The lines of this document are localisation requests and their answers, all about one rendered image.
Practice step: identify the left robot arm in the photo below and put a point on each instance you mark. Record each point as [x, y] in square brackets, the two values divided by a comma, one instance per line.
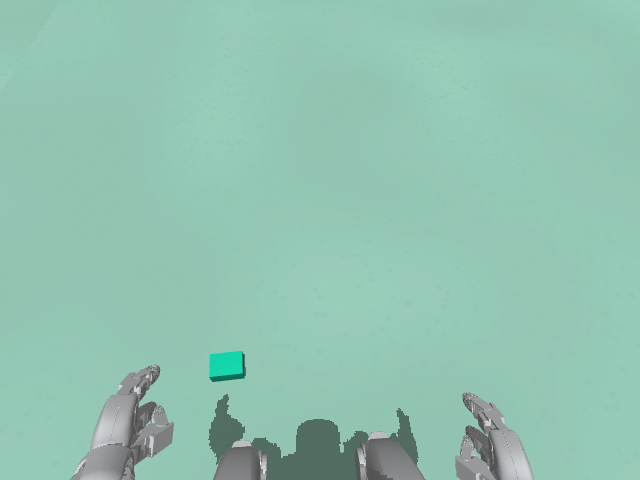
[108, 462]

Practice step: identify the left robot hand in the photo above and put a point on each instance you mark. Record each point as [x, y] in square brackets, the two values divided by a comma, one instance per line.
[121, 422]

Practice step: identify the right robot hand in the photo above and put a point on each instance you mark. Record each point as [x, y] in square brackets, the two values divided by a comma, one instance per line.
[502, 454]

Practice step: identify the small box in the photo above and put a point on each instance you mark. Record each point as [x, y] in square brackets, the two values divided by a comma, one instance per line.
[226, 366]

